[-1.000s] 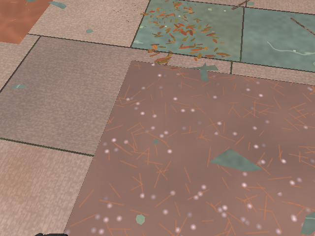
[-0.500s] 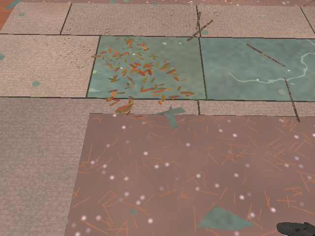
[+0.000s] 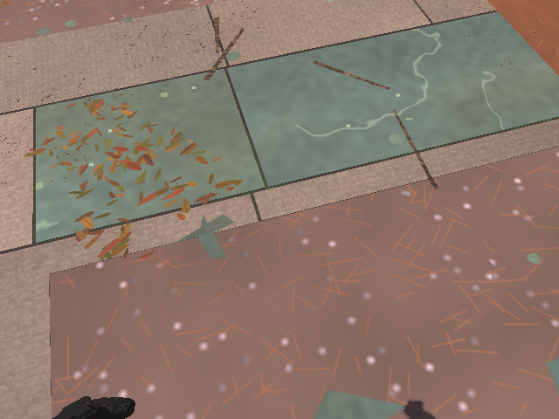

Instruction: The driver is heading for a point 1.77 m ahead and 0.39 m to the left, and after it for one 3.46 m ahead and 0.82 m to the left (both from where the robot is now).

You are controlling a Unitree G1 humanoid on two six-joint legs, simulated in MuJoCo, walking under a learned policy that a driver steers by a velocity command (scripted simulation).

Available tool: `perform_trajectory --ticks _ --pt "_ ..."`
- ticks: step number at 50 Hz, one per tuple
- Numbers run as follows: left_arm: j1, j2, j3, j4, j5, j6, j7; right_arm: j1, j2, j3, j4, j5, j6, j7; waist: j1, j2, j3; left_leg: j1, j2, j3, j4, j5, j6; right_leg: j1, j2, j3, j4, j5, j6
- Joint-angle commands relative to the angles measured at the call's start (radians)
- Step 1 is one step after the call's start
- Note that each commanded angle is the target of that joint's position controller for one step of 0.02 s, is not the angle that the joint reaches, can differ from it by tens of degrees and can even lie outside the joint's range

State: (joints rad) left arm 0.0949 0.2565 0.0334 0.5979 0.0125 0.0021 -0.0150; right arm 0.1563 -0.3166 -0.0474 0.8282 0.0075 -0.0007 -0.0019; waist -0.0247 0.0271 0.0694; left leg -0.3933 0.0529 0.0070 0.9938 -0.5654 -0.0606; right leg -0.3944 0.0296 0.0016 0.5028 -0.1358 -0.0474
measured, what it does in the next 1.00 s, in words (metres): steps on the spot: left foot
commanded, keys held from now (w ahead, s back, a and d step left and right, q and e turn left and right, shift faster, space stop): no key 1.00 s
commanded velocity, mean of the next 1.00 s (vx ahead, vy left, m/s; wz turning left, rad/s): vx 0.01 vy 0.00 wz -0.04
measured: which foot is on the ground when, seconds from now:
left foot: up 0.00-0.16, down 0.18-1.00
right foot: down 0.00-1.00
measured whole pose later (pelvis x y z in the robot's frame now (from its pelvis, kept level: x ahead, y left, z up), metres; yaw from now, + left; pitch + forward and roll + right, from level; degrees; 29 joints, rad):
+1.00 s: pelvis +0.06 +0.04 +0.01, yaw -1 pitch -2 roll +0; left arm 0.14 0.24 0.05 1.07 0.00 0.02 0.04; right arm 0.22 -0.24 -0.01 1.04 -0.01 -0.01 -0.02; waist 0.00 0.00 0.04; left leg -0.13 0.00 0.01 0.46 -0.30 0.01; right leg -0.22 -0.01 0.03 0.46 -0.22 0.03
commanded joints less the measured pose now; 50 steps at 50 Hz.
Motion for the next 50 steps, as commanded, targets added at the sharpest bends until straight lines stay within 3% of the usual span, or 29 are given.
perform_trajectory --ticks 1,3,6,8,9,10,11,12,13,14,17,25,36,50 --pt "-0.012 0.161 0.049 -0.032 0.008 -0.008 0.009 0.08 -0.092 -0.025 -0.022 -0.004 0.02 -0.02 -0.011 -0.147 -0.187 0.006 0.017 -0.031 -0.027 0.076 -0.029 0.144 -0.237 0.215 -0.172 0.317 -0.192" --pt "-0.03 0.138 0.046 -0.018 0.009 -0.009 0.013 0.089 -0.063 -0.016 -0.01 -0.006 0.024 -0.026 -0.007 -0.158 -0.192 0.066 0.013 -0.022 -0.134 0.124 -0.03 0.119 -0.218 0.185 -0.177 0.244 -0.187" --pt "-0.021 0.126 0.041 0.016 0.009 -0.006 0.018 0.055 -0.053 -0.011 -0.013 -0.008 0.023 -0.024 0.014 -0.163 -0.189 0.128 0.008 -0.019 -0.284 0.218 -0.013 0.115 -0.223 0.206 -0.182 0.076 -0.178" --pt "-0.037 0.106 0.031 0.035 0.0 -0.002 0.019 0.08 -0.038 -0.006 0.003 -0.017 0.018 -0.015 -0.014 -0.149 -0.172 0.232 -0.01 0.003 -0.46 0.357 0.015 0.066 -0.194 0.194 -0.169 -0.104 -0.133" --pt "-0.001 0.08 0.023 0.058 -0.001 -0.003 0.017 0.079 -0.043 -0.004 0.003 -0.032 0.015 -0.01 -0.014 -0.122 -0.154 0.277 0.003 -0.017 -0.54 0.43 0.036 0.035 -0.16 0.181 -0.165 -0.207 -0.079" --pt "0.031 0.067 0.018 0.076 0.009 -0.005 0.015 0.069 -0.088 -0.008 -0.01 -0.042 0.012 -0.011 0.012 -0.052 -0.121 0.279 0.084 -0.109 -0.591 0.465 0.072 0.006 -0.112 0.147 -0.114 -0.289 -0.023" --pt "0.074 0.059 0.021 0.076 0.013 -0.006 0.013 0.017 -0.137 -0.02 -0.003 -0.028 0.012 -0.014 0.078 0.091 -0.08 0.14 0.107 -0.121 -0.598 0.273 0.116 0.059 -0.042 0.069 -0.107 -0.255 0.021" --pt "0.022 0.077 0.023 0.082 0.017 -0.004 0.019 -0.01 -0.084 -0.01 -0.008 -0.03 0.005 -0.01 0.046 0.105 -0.058 0.021 0.082 -0.125 -0.652 0.083 0.118 0.168 -0.032 0.05 -0.064 -0.173 0.043" --pt "0.002 0.091 0.03 0.081 0.01 -0.002 0.024 -0.019 -0.058 0.0 -0.004 -0.038 -0.004 -0.009 0.044 0.103 -0.043 -0.018 0.069 -0.118 -0.675 0.05 0.096 0.21 -0.037 0.052 -0.044 -0.126 0.039" --pt "0.007 0.087 0.032 0.093 0.008 0.002 0.031 -0.027 -0.058 0.003 0.001 -0.039 -0.014 -0.009 0.048 0.098 -0.042 -0.019 0.058 -0.105 -0.672 0.092 0.077 0.228 -0.047 0.059 -0.041 -0.099 0.029" --pt "0.034 0.088 0.036 0.126 0.008 0.004 0.036 0.02 -0.053 0.007 0.028 -0.022 -0.034 -0.013 0.03 0.048 -0.051 0.06 0.039 -0.078 -0.628 0.222 0.064 0.205 -0.057 0.075 -0.055 -0.036 0.017" --pt "0.061 0.082 0.041 0.221 -0.005 -0.001 0.042 0.046 -0.044 0.014 0.076 -0.016 -0.027 -0.018 0.013 -0.027 -0.086 0.147 0.016 -0.053 -0.592 0.4 0.076 0.235 -0.063 0.069 -0.047 0.126 0.031" --pt "0.063 0.096 0.041 0.342 -0.01 0.011 0.059 0.047 -0.036 0.017 0.138 -0.013 -0.018 -0.015 0.019 -0.022 -0.075 0.176 -0.003 -0.035 -0.611 0.476 0.078 0.268 -0.067 0.062 -0.058 0.161 0.036" --pt "0.05 0.088 0.031 0.452 -0.012 0.013 0.063 0.09 -0.028 0.022 0.193 -0.014 -0.015 -0.025 0.022 -0.021 -0.049 0.172 -0.015 -0.028 -0.634 0.428 0.078 0.257 -0.062 0.047 -0.08 0.107 0.043"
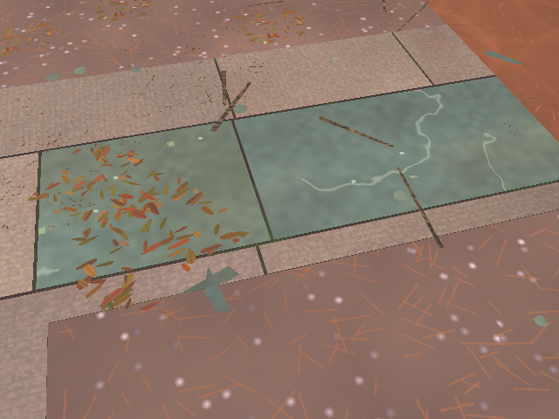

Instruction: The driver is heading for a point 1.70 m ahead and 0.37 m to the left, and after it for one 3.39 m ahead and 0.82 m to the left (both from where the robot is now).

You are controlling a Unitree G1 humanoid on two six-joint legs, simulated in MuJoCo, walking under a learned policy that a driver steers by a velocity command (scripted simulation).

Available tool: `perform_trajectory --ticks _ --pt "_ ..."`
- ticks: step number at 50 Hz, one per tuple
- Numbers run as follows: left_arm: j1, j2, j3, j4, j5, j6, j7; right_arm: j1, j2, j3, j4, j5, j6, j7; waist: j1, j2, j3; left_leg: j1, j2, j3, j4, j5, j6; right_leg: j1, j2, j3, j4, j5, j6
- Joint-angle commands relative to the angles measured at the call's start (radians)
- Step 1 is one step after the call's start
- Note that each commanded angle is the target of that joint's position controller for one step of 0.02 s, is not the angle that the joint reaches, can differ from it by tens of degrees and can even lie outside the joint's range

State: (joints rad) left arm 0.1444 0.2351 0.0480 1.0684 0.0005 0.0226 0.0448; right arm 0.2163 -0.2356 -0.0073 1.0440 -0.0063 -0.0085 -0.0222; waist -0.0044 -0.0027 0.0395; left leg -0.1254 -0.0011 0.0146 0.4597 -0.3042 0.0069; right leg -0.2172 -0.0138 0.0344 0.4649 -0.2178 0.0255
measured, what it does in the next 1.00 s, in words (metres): walks ahead: left foot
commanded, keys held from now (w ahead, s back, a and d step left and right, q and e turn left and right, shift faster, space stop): no key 0.26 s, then w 0.74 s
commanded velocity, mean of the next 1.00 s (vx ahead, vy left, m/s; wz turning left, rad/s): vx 0.26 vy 0.00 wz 0.00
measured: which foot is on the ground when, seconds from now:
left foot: down 0.00-0.52, up 0.54-0.98, down 1.00-1.00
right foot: down 0.00-1.00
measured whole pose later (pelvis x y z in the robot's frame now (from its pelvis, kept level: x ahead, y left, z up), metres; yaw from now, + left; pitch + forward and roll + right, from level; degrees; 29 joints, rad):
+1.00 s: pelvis +0.27 -0.01 -0.03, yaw +0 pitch +2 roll +0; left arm 0.50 0.22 0.03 1.12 0.00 -0.06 0.02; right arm -0.07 -0.22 -0.03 0.82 0.03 -0.10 0.05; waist 0.07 0.01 0.04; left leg -0.53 0.00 0.06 0.53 -0.04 0.10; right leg 0.20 -0.01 -0.04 0.27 -0.47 0.00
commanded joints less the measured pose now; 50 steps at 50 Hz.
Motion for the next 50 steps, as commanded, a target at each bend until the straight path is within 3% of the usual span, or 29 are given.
perform_trajectory --ticks 1,13,15,17,19,21,23,25,26,27,28,29,30,31,33,36,39,42,45,47,48,49,50 --pt "0.001 0.109 0.015 -0.013 0.0 -0.008 0.003 0.035 -0.107 -0.017 -0.02 0.0 -0.007 -0.005 0.002 0.008 -0.018 -0.097 0.039 -0.035 -0.101 0.163 0.01 0.078 -0.018 0.013 -0.044 0.185 -0.03" --pt "0.024 0.095 0.004 0.04 -0.001 -0.009 0.005 0.091 -0.086 -0.011 0.004 0.001 -0.007 -0.009 0.004 0.006 -0.001 -0.107 0.032 -0.032 -0.109 0.128 0.012 0.059 -0.015 0.007 -0.052 0.151 -0.027" --pt "0.045 0.084 0.002 0.053 -0.006 -0.007 0.006 0.12 -0.097 -0.017 0.016 0.008 -0.002 -0.015 0.001 0.032 -0.007 -0.112 0.027 -0.043 -0.135 -0.142 0.035 0.035 0.03 -0.043 -0.008 -0.088 -0.03" --pt "0.018 0.084 0.004 0.036 -0.008 -0.018 0.004 0.131 -0.152 -0.037 0.001 0.02 -0.001 -0.022 -0.017 0.107 0.066 -0.139 0.114 -0.179 -0.214 -0.465 0.106 -0.111 0.067 -0.092 0.116 -0.29 -0.038" --pt "-0.028 0.056 -0.003 0.002 -0.011 -0.052 -0.013 0.166 -0.207 -0.062 0.0 0.031 -0.016 -0.023 -0.038 0.191 0.132 -0.144 0.302 -0.417 -0.325 -0.558 0.212 -0.231 0.013 -0.076 0.315 -0.213 -0.055" --pt "-0.039 0.061 0.0 -0.015 -0.027 -0.079 -0.032 0.149 -0.176 -0.061 -0.015 0.024 -0.036 -0.018 -0.025 0.167 0.163 -0.086 0.349 -0.451 -0.328 -0.436 0.233 -0.336 -0.047 -0.033 0.376 -0.28 -0.083" --pt "-0.003 0.059 0.002 -0.012 -0.036 -0.1 -0.043 0.101 -0.167 -0.063 -0.038 0.039 -0.042 -0.012 0.013 0.133 0.139 -0.082 0.291 -0.335 -0.279 -0.311 0.181 -0.238 -0.053 -0.049 0.193 -0.255 -0.105" --pt "0.162 0.062 0.018 0.065 -0.029 -0.104 -0.045 0.071 -0.167 -0.064 -0.054 0.045 -0.037 -0.004 0.077 0.097 0.067 -0.228 0.178 -0.184 -0.161 -0.197 0.137 0.108 0.043 -0.141 0.018 -0.035 -0.081" --pt "0.261 0.08 0.03 0.095 -0.024 -0.101 -0.045 0.055 -0.146 -0.056 -0.065 0.039 -0.041 -0.001 0.114 0.039 0.031 -0.303 0.124 -0.114 -0.014 -0.078 0.109 0.24 0.017 -0.075 -0.012 -0.032 -0.084" --pt "0.391 0.165 0.051 0.109 -0.023 -0.103 -0.037 0.036 -0.072 -0.035 -0.089 0.024 -0.05 0.004 0.152 -0.205 -0.024 -0.458 0.014 0.027 0.352 -0.069 0.036 0.37 -0.199 0.268 -0.164 -0.169 -0.164" --pt "0.464 0.223 0.051 0.114 -0.013 -0.118 -0.052 0.023 -0.048 -0.033 -0.129 0.034 -0.068 -0.001 0.153 -0.316 -0.06 -0.613 -0.063 -0.028 0.61 -0.269 0.023 0.41 -0.368 0.664 -0.309 -0.304 -0.295" --pt "0.366 0.171 0.03 0.09 -0.007 -0.136 -0.054 0.015 -0.084 -0.042 -0.133 0.058 -0.082 0.003 0.098 -0.175 0.016 -0.699 0.01 -0.114 0.76 -0.228 0.046 0.351 -0.393 0.656 -0.308 -0.367 -0.308" --pt "0.284 0.12 0.015 0.058 -0.01 -0.146 -0.057 0.011 -0.096 -0.044 -0.131 0.065 -0.094 0.013 0.069 -0.116 0.067 -0.733 0.057 -0.122 0.784 -0.11 0.071 0.307 -0.346 0.528 -0.308 -0.345 -0.269" --pt "0.231 0.107 0.007 0.037 -0.009 -0.149 -0.063 0.012 -0.102 -0.05 -0.124 0.055 -0.102 0.016 0.046 -0.083 0.076 -0.725 0.092 -0.1 0.754 -0.015 0.08 0.278 -0.302 0.417 -0.318 -0.252 -0.232" --pt "0.222 0.062 -0.011 0.026 -0.004 -0.14 -0.066 -0.009 -0.123 -0.067 -0.123 0.036 -0.102 0.023 0.033 -0.08 0.072 -0.66 0.128 -0.07 0.654 0.097 0.071 0.241 -0.224 0.231 -0.324 0.014 -0.18" --pt "0.299 0.083 -0.015 0.036 0.003 -0.127 -0.046 -0.062 -0.074 -0.061 -0.143 0.029 -0.084 0.036 0.041 -0.074 0.058 -0.649 0.125 -0.018 0.558 0.169 0.027 0.239 -0.194 0.118 -0.33 0.266 -0.195" --pt "0.301 0.111 -0.014 0.019 0.006 -0.117 -0.029 -0.213 -0.041 -0.044 -0.206 0.029 -0.081 0.039 0.063 -0.058 0.09 -0.613 0.101 0.013 0.331 0.268 0.002 0.178 -0.173 0.056 -0.363 0.3 -0.197" --pt "0.353 0.127 -0.008 0.023 -0.002 -0.115 -0.023 -0.315 -0.04 -0.035 -0.242 0.035 -0.083 0.05 0.087 -0.072 0.113 -0.542 0.066 0.046 0.18 0.343 0.008 0.172 -0.181 0.025 -0.392 0.284 -0.2" --pt "0.373 0.128 0.001 0.031 -0.015 -0.109 -0.02 -0.367 -0.056 -0.035 -0.274 0.04 -0.09 0.067 0.071 -0.073 0.127 -0.536 0.058 0.028 0.096 0.337 0.045 0.267 -0.223 0.009 -0.362 0.356 -0.193" --pt "0.346 0.148 0.012 0.02 -0.012 -0.101 -0.019 -0.326 -0.089 -0.048 -0.274 0.038 -0.096 0.074 0.022 -0.089 0.074 -0.45 0.028 0.036 0.072 0.29 0.078 0.335 -0.243 -0.007 -0.275 0.584 -0.173" --pt "0.332 0.164 0.019 0.014 -0.008 -0.094 -0.018 -0.258 -0.117 -0.062 -0.26 0.037 -0.095 0.073 -0.019 -0.115 0.012 -0.352 -0.003 0.053 0.087 0.256 0.095 0.359 -0.245 -0.015 -0.189 0.773 -0.163" --pt "0.311 0.165 0.021 0.006 -0.001 -0.084 -0.018 -0.115 -0.154 -0.084 -0.219 0.039 -0.093 0.067 -0.095 -0.127 -0.078 -0.177 -0.038 0.075 0.09 0.241 0.12 0.344 -0.222 -0.04 -0.021 0.917 -0.145" --pt "0.296 0.153 0.014 -0.008 0.004 -0.08 -0.021 0.059 -0.195 -0.106 -0.168 0.04 -0.086 0.058 -0.174 -0.118 -0.179 0.09 -0.004 0.034 0.098 0.249 0.155 0.204 -0.182 -0.057 0.204 0.852 -0.115"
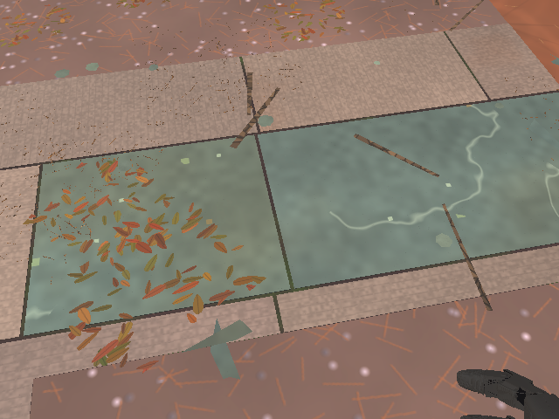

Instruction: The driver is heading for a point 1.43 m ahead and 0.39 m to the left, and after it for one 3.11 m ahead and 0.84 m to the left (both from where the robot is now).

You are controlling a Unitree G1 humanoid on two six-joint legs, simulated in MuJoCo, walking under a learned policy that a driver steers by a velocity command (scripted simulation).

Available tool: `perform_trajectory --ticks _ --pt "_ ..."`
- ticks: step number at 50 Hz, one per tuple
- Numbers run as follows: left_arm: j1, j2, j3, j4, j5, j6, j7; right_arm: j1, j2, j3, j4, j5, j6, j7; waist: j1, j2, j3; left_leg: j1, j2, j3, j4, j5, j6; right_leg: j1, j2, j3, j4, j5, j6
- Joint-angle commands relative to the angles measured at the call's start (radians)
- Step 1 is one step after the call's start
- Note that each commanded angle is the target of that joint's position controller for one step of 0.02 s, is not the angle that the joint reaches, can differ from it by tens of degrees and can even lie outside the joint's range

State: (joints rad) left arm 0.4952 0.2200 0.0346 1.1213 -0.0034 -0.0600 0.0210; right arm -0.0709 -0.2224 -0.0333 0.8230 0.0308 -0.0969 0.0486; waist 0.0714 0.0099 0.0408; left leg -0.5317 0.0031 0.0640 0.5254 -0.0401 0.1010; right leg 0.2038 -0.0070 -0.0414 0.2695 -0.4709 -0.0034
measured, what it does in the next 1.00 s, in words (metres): walks ahead: right foot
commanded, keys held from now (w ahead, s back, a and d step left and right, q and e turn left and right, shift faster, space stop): w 0.52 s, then w+q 0.22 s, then q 0.26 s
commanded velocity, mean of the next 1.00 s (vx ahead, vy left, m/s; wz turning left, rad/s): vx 0.44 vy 0.00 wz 0.17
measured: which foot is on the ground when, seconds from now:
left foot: down 0.00-0.54, up 0.56-1.00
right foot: down 0.00-0.02, up 0.04-0.52, down 0.54-1.00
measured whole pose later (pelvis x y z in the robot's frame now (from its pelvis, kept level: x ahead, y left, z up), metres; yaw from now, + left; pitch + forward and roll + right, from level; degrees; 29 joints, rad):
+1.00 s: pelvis +0.55 -0.03 +0.02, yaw +12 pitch +1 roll -2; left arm 0.24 0.25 0.07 0.97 -0.01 -0.05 0.05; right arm 0.09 -0.24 -0.07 0.82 0.00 -0.03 0.04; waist 0.04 0.02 0.05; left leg -0.59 0.05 0.05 0.63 -0.05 0.05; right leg 0.00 0.01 -0.26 0.35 -0.36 -0.01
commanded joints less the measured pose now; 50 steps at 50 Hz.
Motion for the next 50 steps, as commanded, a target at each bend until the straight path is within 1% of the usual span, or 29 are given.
perform_trajectory --ticks 1,2,3,4,5,6,7,9,12,14,18,22,24,25,26,27,28,29,30,31,32,33,35,36,38,41,44,47,50 --pt "0.045 0.059 -0.003 -0.084 0.016 -0.007 -0.011 0.499 -0.298 -0.102 0.084 -0.026 0.006 -0.022 -0.221 0.068 -0.356 0.912 0.255 -0.41 0.024 -0.156 0.195 -0.597 -0.06 -0.001 0.792 0.677 -0.038" --pt "0.073 0.001 -0.022 -0.066 -0.002 -0.038 -0.023 0.522 -0.261 -0.088 0.101 -0.023 0.011 -0.019 -0.2 0.225 -0.484 1.012 0.407 -0.844 -0.205 -0.333 0.289 -0.783 0.083 0.111 1.067 -0.058 -0.016" --pt "-0.036 0.101 0.006 -0.1 -0.033 -0.065 -0.028 0.43 -0.198 -0.066 0.095 -0.015 0.004 -0.016 -0.196 0.167 -0.322 0.878 0.361 -0.773 -0.259 -0.389 0.228 -0.891 0.017 0.185 1.16 -0.046 -0.045" --pt "-0.133 0.137 0.015 -0.136 -0.052 -0.078 -0.026 0.33 -0.156 -0.053 0.074 -0.017 -0.002 -0.017 -0.166 0.108 -0.184 0.704 0.331 -0.606 -0.278 -0.323 0.187 -0.911 -0.036 0.15 1.147 0.034 -0.063" --pt "-0.174 0.134 0.019 -0.145 -0.045 -0.079 -0.017 0.254 -0.126 -0.042 0.066 -0.026 -0.013 -0.011 -0.124 0.016 -0.098 0.526 0.294 -0.474 -0.312 -0.198 0.164 -0.868 -0.087 0.128 1.075 0.119 -0.065" --pt "-0.168 0.13 0.03 -0.141 -0.029 -0.067 -0.007 0.216 -0.094 -0.033 0.066 -0.036 -0.022 -0.006 -0.084 0.018 -0.073 0.418 0.252 -0.378 -0.336 -0.12 0.139 -0.797 -0.125 0.129 1.006 0.168 -0.067" --pt "-0.137 0.102 0.029 -0.137 -0.023 -0.052 -0.005 0.207 -0.08 -0.029 0.073 -0.04 -0.024 -0.002 -0.056 0.041 -0.062 0.35 0.227 -0.325 -0.362 -0.1 0.134 -0.74 -0.14 0.131 0.972 0.187 -0.065" --pt "-0.126 0.068 0.028 -0.139 -0.019 -0.029 -0.001 0.239 -0.09 -0.029 0.097 -0.034 -0.025 -0.004 -0.037 0.049 -0.033 0.28 0.21 -0.263 -0.405 -0.071 0.147 -0.726 -0.153 0.115 0.904 0.192 -0.054" --pt "-0.257 0.094 0.037 -0.195 -0.005 -0.021 0.003 0.302 -0.145 -0.039 0.118 -0.036 -0.024 -0.03 -0.053 0.032 0.019 0.289 0.211 -0.225 -0.446 -0.044 0.159 -0.85 -0.171 0.104 0.742 0.327 -0.016" --pt "-0.335 0.092 0.037 -0.222 0.0 -0.026 -0.003 0.34 -0.154 -0.04 0.126 -0.033 -0.018 -0.043 -0.074 0.028 0.025 0.326 0.194 -0.188 -0.446 -0.011 0.139 -0.885 -0.162 0.093 0.6 0.452 -0.004" --pt "-0.489 0.069 0.024 -0.262 -0.009 -0.037 -0.021 0.423 -0.171 -0.043 0.148 -0.019 -0.01 -0.054 -0.126 0.031 0.034 0.37 0.168 -0.118 -0.438 0.008 0.104 -0.821 -0.104 0.039 0.363 0.601 0.001" --pt "-0.583 0.082 0.018 -0.306 -0.018 -0.043 -0.044 0.492 -0.176 -0.049 0.182 -0.012 0.01 -0.057 -0.147 0.034 0.054 0.536 0.231 -0.129 -0.373 0.04 0.096 -0.864 -0.088 0.049 0.265 0.532 -0.021" --pt "-0.57 0.106 0.024 -0.316 -0.019 -0.049 -0.054 0.488 -0.188 -0.057 0.185 -0.011 0.023 -0.061 -0.121 0.049 0.038 0.602 0.262 -0.14 -0.318 0.125 0.079 -0.831 -0.074 0.046 0.235 0.45 -0.047" --pt "-0.528 0.127 0.033 -0.309 -0.02 -0.052 -0.057 0.471 -0.197 -0.06 0.18 -0.012 0.028 -0.061 -0.092 0.066 0.009 0.616 0.262 -0.134 -0.265 0.25 0.067 -0.759 -0.052 0.028 0.227 0.411 -0.063" --pt "-0.427 0.156 0.05 -0.282 -0.019 -0.054 -0.056 0.446 -0.197 -0.06 0.173 -0.013 0.034 -0.061 -0.032 0.074 -0.053 0.608 0.235 -0.105 -0.144 0.421 0.049 -0.615 -0.017 -0.003 0.209 0.4 -0.085" --pt "-0.249 0.21 0.078 -0.228 -0.015 -0.055 -0.048 0.447 -0.164 -0.046 0.164 -0.018 0.037 -0.06 0.041 0.057 -0.165 0.507 0.177 -0.076 0.068 0.446 0.02 -0.349 -0.024 0.013 0.221 0.415 -0.12" --pt "-0.081 0.303 0.102 -0.199 0.007 -0.054 -0.039 0.51 -0.089 -0.02 0.139 -0.031 0.029 -0.054 0.054 -0.09 -0.331 0.171 0.071 -0.024 0.441 0.14 -0.037 0.048 -0.272 0.332 0.238 0.364 -0.229" --pt "-0.035 0.3 0.097 -0.184 0.002 -0.049 -0.045 0.576 -0.008 0.005 0.15 -0.023 0.007 -0.049 0.033 -0.28 -0.447 -0.093 -0.067 -0.111 0.69 -0.533 -0.066 0.232 -0.421 0.724 0.084 0.195 -0.316" --pt "-0.074 0.21 0.071 -0.19 -0.003 -0.052 -0.043 0.486 -0.132 -0.028 0.142 0.012 -0.009 -0.048 0.052 -0.189 -0.346 -0.191 -0.013 -0.215 0.794 -0.523 -0.045 0.154 -0.386 0.669 0.045 0.125 -0.262" --pt "-0.17 0.176 0.059 -0.211 -0.004 -0.055 -0.038 0.407 -0.168 -0.039 0.114 0.028 -0.017 -0.051 0.029 -0.152 -0.211 -0.226 0.038 -0.189 0.789 -0.425 -0.031 0.004 -0.363 0.508 0.022 0.195 -0.218" --pt "-0.25 0.145 0.049 -0.224 0.003 -0.059 -0.039 0.37 -0.162 -0.043 0.111 0.019 -0.016 -0.059 -0.003 -0.086 -0.147 -0.18 0.086 -0.173 0.741 -0.33 -0.032 -0.138 -0.327 0.397 -0.014 0.273 -0.195" --pt "-0.293 0.115 0.041 -0.226 0.009 -0.063 -0.041 0.372 -0.144 -0.05 0.115 0.01 -0.004 -0.064 -0.035 -0.084 -0.096 -0.129 0.116 -0.176 0.689 -0.271 -0.035 -0.241 -0.293 0.302 -0.055 0.325 -0.177" --pt "-0.31 0.089 0.037 -0.211 0.02 -0.067 -0.042 0.415 -0.092 -0.051 0.128 0.01 0.025 -0.061 -0.075 -0.108 -0.067 -0.048 0.139 -0.176 0.649 -0.219 -0.037 -0.338 -0.251 0.184 -0.107 0.375 -0.164" --pt "-0.301 0.098 0.04 -0.201 0.021 -0.07 -0.039 0.416 -0.076 -0.052 0.126 0.011 0.037 -0.061 -0.083 -0.102 -0.049 -0.056 0.142 -0.173 0.636 -0.201 -0.041 -0.36 -0.247 0.139 -0.122 0.419 -0.167" --pt "-0.294 0.123 0.046 -0.193 0.026 -0.072 -0.028 0.372 -0.079 -0.057 0.102 0.004 0.05 -0.063 -0.09 -0.078 -0.01 -0.109 0.135 -0.179 0.587 -0.135 -0.056 -0.373 -0.246 0.064 -0.133 0.568 -0.174" --pt "-0.318 0.149 0.05 -0.201 0.029 -0.058 -0.002 0.303 -0.072 -0.057 0.054 -0.016 0.048 -0.054 -0.101 -0.076 0.01 -0.097 0.109 -0.126 0.382 -0.002 -0.083 -0.393 -0.214 -0.076 -0.103 0.823 -0.155" --pt "-0.289 0.176 0.055 -0.201 0.017 -0.039 0.023 0.189 -0.043 -0.042 0.003 -0.026 0.049 -0.031 -0.058 -0.067 0.0 -0.034 0.081 -0.04 0.2 0.115 -0.086 -0.367 -0.204 -0.147 -0.068 0.876 -0.144" --pt "-0.264 0.2 0.065 -0.194 -0.004 -0.011 0.035 0.157 -0.065 -0.047 -0.04 -0.027 0.058 -0.01 -0.053 -0.073 -0.024 -0.044 0.064 -0.022 0.127 0.055 -0.067 -0.24 -0.252 -0.149 0.011 0.919 -0.143" --pt "-0.31 0.227 0.08 -0.22 -0.023 0.015 0.046 0.231 -0.126 -0.071 -0.057 -0.028 0.061 0.006 -0.109 -0.099 -0.072 0.049 0.005 0.018 0.087 -0.088 -0.016 -0.184 -0.269 -0.15 0.195 1.095 -0.112"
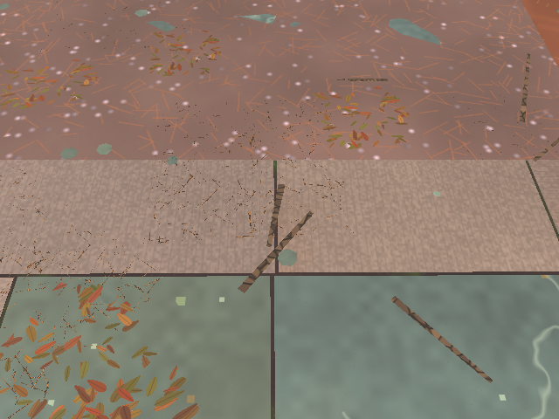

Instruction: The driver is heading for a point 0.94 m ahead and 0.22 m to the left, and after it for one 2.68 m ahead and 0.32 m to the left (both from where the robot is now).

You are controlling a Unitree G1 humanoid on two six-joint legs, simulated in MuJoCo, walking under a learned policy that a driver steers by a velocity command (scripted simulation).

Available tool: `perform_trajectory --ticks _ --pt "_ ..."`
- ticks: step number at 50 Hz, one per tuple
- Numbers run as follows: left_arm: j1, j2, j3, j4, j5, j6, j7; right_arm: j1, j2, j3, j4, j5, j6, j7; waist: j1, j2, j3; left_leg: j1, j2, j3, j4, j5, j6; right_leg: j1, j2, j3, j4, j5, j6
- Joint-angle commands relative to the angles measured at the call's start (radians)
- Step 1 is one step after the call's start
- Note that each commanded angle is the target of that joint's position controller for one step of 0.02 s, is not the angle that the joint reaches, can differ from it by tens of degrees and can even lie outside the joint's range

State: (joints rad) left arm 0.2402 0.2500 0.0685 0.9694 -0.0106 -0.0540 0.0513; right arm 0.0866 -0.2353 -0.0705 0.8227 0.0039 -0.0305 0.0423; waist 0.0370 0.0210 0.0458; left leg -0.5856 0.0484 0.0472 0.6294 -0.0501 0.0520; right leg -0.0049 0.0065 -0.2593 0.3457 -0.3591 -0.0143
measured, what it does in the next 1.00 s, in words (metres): walks ahead, turning left: left foot, then right foot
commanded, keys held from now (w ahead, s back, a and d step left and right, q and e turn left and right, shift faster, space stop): q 0.56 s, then no key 0.44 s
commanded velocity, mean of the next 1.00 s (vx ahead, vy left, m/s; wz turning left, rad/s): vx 0.04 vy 0.00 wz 0.43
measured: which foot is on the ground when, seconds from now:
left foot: up 0.00-0.02, down 0.04-0.54, up 0.56-0.88, down 0.90-1.00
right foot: down 0.00-0.04, up 0.06-0.52, down 0.54-1.00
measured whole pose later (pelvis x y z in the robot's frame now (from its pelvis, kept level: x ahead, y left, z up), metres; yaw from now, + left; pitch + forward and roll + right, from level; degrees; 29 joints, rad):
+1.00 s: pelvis +0.11 -0.01 +0.00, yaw +26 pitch +0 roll +0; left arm 0.20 0.26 0.03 0.82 0.02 -0.02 0.01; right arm 0.18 -0.24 -0.04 0.71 -0.02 0.04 -0.01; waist 0.04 -0.03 0.02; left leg -0.21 -0.02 -0.04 0.49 -0.28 0.00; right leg -0.25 -0.06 0.00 0.50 -0.26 0.05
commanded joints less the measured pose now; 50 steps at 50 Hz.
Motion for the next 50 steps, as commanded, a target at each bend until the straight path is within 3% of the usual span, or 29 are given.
perform_trajectory --ticks 1,2,3,4,5,6,7,8,9,11,16,19,23,26,27,28,29,30,32,36,39,42,44,45,46,47,48,49,50 --pt "-0.073 0.194 0.046 -0.08 -0.018 0.019 0.017 0.161 -0.148 -0.052 -0.04 0.002 -0.011 0.013 -0.122 -0.086 -0.121 0.212 -0.077 0.048 -0.098 -0.033 0.059 0.017 -0.25 0.053 0.266 0.965 -0.072" --pt "-0.039 0.181 0.041 -0.084 -0.009 0.021 0.011 0.24 -0.21 -0.076 -0.029 -0.002 -0.017 -0.001 -0.157 -0.003 -0.175 0.39 -0.068 -0.021 -0.195 0.216 0.098 -0.076 -0.181 0.04 0.487 0.776 -0.012" --pt "0.01 0.073 0.008 -0.116 0.049 0.014 -0.004 0.237 -0.301 -0.09 -0.037 -0.005 -0.013 -0.025 -0.074 0.228 -0.254 0.641 0.151 -0.312 -0.098 0.746 0.19 -0.36 -0.061 0.053 0.791 -0.043 0.05" --pt "0.076 0.074 -0.002 -0.141 0.036 0.001 -0.02 0.217 -0.319 -0.085 -0.08 -0.026 -0.015 -0.021 -0.046 0.262 -0.439 0.843 0.346 -0.74 -0.175 0.671 0.43 -0.597 0.097 0.251 1.08 -0.41 0.083" --pt "0.007 0.138 0.012 -0.14 0.003 -0.008 -0.034 0.194 -0.258 -0.07 -0.107 -0.019 -0.012 -0.016 -0.091 0.099 -0.434 0.794 0.299 -0.66 -0.226 0.532 0.386 -0.646 0.036 0.369 1.108 -0.323 0.06" --pt "-0.061 0.144 0.013 -0.163 -0.011 -0.007 -0.033 0.122 -0.214 -0.059 -0.123 -0.003 -0.013 -0.021 -0.08 0.04 -0.323 0.687 0.25 -0.543 -0.245 0.396 0.326 -0.68 0.004 0.359 1.054 -0.225 0.047" --pt "-0.079 0.138 0.016 -0.15 0.003 0.002 -0.019 0.076 -0.187 -0.052 -0.128 0.012 -0.01 -0.027 -0.054 -0.047 -0.233 0.559 0.2 -0.467 -0.268 0.293 0.27 -0.667 -0.035 0.353 0.969 -0.157 0.053" --pt "-0.091 0.156 0.025 -0.156 0.017 0.016 -0.007 0.053 -0.168 -0.047 -0.132 0.016 -0.003 -0.035 -0.037 -0.03 -0.194 0.456 0.173 -0.436 -0.286 0.224 0.246 -0.624 -0.055 0.357 0.891 -0.121 0.055" --pt "-0.09 0.157 0.028 -0.161 0.019 0.029 -0.004 0.048 -0.166 -0.045 -0.137 0.004 0.004 -0.04 -0.021 0.003 -0.18 0.384 0.145 -0.421 -0.307 0.178 0.232 -0.564 -0.052 0.353 0.846 -0.099 0.054" --pt "-0.075 0.126 0.023 -0.164 0.02 0.039 0.001 0.053 -0.189 -0.054 -0.148 -0.01 0.009 -0.049 -0.012 0.048 -0.18 0.339 0.114 -0.394 -0.316 0.197 0.222 -0.524 -0.029 0.337 0.744 -0.072 0.063" --pt "-0.121 0.118 0.019 -0.183 0.018 0.048 0.011 0.058 -0.219 -0.064 -0.174 0.003 0.031 -0.076 -0.036 0.08 -0.194 0.322 0.084 -0.43 -0.325 -0.049 0.185 -0.517 -0.009 0.358 0.567 0.025 0.094" --pt "-0.149 0.121 0.019 -0.198 0.014 0.042 0.006 0.05 -0.213 -0.061 -0.186 0.001 0.044 -0.082 -0.051 0.114 -0.166 0.298 0.064 -0.469 -0.337 -0.207 0.164 -0.494 0.003 0.366 0.479 0.05 0.096" --pt "-0.139 0.132 0.021 -0.206 0.005 0.018 -0.01 0.061 -0.209 -0.06 -0.199 -0.001 0.058 -0.083 -0.06 0.146 -0.165 0.339 0.066 -0.539 -0.305 -0.162 0.152 -0.426 0.023 0.366 0.337 0.026 0.077" --pt "-0.039 0.149 0.031 -0.182 0.002 0.005 -0.028 0.043 -0.201 -0.054 -0.216 0.015 0.072 -0.088 -0.003 0.139 -0.164 0.305 0.017 -0.54 -0.234 -0.109 0.1 -0.243 0.013 0.339 0.059 0.161 0.035" --pt "-0.006 0.206 0.047 -0.178 0.017 0.007 -0.028 0.071 -0.164 -0.043 -0.222 0.017 0.075 -0.089 -0.01 0.043 -0.178 0.202 -0.046 -0.471 -0.117 -0.249 0.05 -0.121 -0.132 0.442 -0.009 0.193 -0.014" --pt "-0.043 0.3 0.064 -0.19 0.045 0.021 -0.021 0.096 -0.127 -0.037 -0.25 0.023 0.069 -0.086 -0.07 -0.263 -0.135 -0.017 -0.224 -0.242 0.105 -0.497 -0.007 -0.072 -0.345 0.69 -0.055 0.348 -0.151" --pt "-0.065 0.248 0.053 -0.217 0.072 0.02 -0.023 0.086 -0.216 -0.061 -0.251 0.001 0.052 -0.078 -0.048 -0.296 -0.132 -0.05 -0.186 -0.224 0.349 -0.576 -0.055 -0.15 -0.437 0.808 -0.073 0.445 -0.262" --pt "-0.119 0.197 0.039 -0.246 0.06 0.019 -0.017 0.116 -0.255 -0.076 -0.225 0.001 0.05 -0.072 -0.068 -0.205 -0.128 -0.028 -0.16 -0.24 0.466 -0.509 -0.069 -0.168 -0.394 0.711 -0.044 0.472 -0.248" --pt "-0.156 0.152 0.027 -0.256 0.023 0.023 -0.015 0.156 -0.208 -0.068 -0.178 0.0 0.068 -0.078 -0.075 -0.138 -0.103 -0.035 -0.157 -0.218 0.572 -0.411 -0.101 -0.157 -0.275 0.549 -0.005 0.455 -0.169" --pt "-0.089 0.151 0.018 -0.243 0.021 0.038 -0.014 0.093 -0.135 -0.037 -0.205 0.014 0.073 -0.078 -0.029 -0.174 -0.084 -0.019 -0.139 -0.161 0.466 -0.358 -0.137 -0.109 -0.222 0.444 -0.007 0.5 -0.189" --pt "-0.079 0.171 0.022 -0.239 0.017 0.045 -0.014 0.051 -0.097 -0.012 -0.226 0.004 0.068 -0.071 -0.008 -0.219 -0.109 0.123 -0.075 -0.103 0.206 -0.378 -0.142 -0.102 -0.224 0.418 0.006 0.492 -0.19" --pt "-0.05 0.202 0.027 -0.227 0.005 0.051 -0.023 0.061 -0.121 -0.015 -0.217 0.011 0.065 -0.064 0.006 -0.239 -0.107 0.256 -0.075 -0.046 -0.004 -0.33 -0.127 -0.126 -0.239 0.439 0.026 0.514 -0.198" --pt "-0.044 0.183 0.017 -0.214 -0.011 0.05 -0.028 0.12 -0.121 -0.017 -0.183 0.006 0.063 -0.06 -0.033 -0.2 -0.09 0.396 -0.083 -0.032 -0.283 -0.113 -0.082 -0.172 -0.217 0.425 0.062 0.495 -0.156" --pt "-0.004 0.166 0.01 -0.199 -0.007 0.04 -0.031 0.126 -0.149 -0.02 -0.185 -0.001 0.063 -0.064 -0.026 -0.161 -0.108 0.509 -0.038 -0.098 -0.314 -0.007 -0.051 -0.236 -0.203 0.416 0.076 0.427 -0.099" --pt "0.006 0.12 -0.007 -0.208 0.028 0.025 -0.041 0.154 -0.206 -0.029 -0.192 -0.009 0.065 -0.074 -0.008 -0.01 -0.172 0.635 0.106 -0.249 -0.267 0.255 -0.009 -0.318 -0.137 0.343 0.185 0.259 -0.026" --pt "0.032 0.062 -0.023 -0.216 0.037 0.012 -0.048 0.089 -0.201 -0.021 -0.184 -0.022 0.068 -0.07 0.051 0.176 -0.169 0.533 0.182 -0.289 -0.227 0.271 0.086 -0.316 -0.075 0.268 0.146 0.045 0.03" --pt "-0.035 0.107 -0.018 -0.213 0.043 0.013 -0.045 0.047 -0.126 -0.005 -0.2 -0.023 0.059 -0.058 0.006 0.124 -0.145 0.453 0.139 -0.271 -0.244 0.103 0.098 -0.248 -0.079 0.275 0.131 0.089 0.063" --pt "-0.069 0.127 -0.012 -0.212 0.038 0.015 -0.045 0.052 -0.107 0.001 -0.186 -0.03 0.05 -0.051 -0.006 0.103 -0.119 0.436 0.086 -0.238 -0.244 -0.014 0.058 -0.238 -0.071 0.265 0.125 0.154 0.072" --pt "-0.077 0.133 -0.009 -0.202 0.033 0.02 -0.04 0.064 -0.126 -0.004 -0.179 -0.032 0.043 -0.05 -0.018 0.088 -0.098 0.414 0.053 -0.215 -0.244 -0.057 0.031 -0.232 -0.065 0.254 0.134 0.183 0.073"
